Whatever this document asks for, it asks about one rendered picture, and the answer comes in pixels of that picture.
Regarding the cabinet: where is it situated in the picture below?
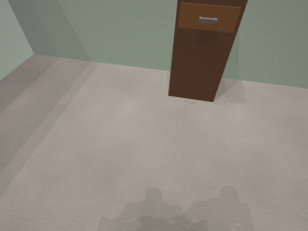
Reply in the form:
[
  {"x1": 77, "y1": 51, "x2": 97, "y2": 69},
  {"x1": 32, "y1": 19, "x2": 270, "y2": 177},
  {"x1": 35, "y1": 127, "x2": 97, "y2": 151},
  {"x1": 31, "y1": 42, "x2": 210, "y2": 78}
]
[{"x1": 168, "y1": 0, "x2": 248, "y2": 102}]

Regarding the drawer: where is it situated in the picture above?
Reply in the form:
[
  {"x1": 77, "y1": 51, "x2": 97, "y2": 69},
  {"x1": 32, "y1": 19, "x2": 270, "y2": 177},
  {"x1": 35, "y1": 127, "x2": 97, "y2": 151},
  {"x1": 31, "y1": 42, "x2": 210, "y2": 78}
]
[{"x1": 178, "y1": 2, "x2": 242, "y2": 32}]

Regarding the handle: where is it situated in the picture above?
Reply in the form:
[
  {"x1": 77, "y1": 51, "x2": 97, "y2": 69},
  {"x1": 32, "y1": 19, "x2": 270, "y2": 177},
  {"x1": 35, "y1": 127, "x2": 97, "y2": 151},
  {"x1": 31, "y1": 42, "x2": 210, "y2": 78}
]
[{"x1": 198, "y1": 16, "x2": 218, "y2": 24}]

